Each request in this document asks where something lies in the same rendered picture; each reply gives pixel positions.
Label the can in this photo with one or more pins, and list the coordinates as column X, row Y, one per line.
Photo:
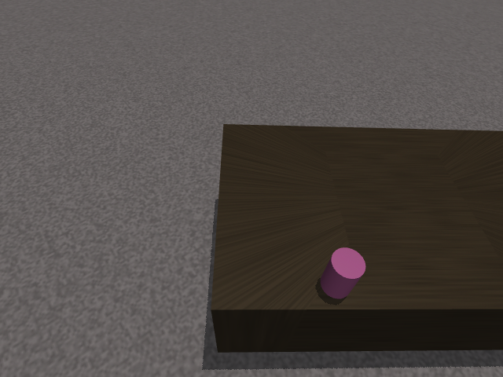
column 344, row 270

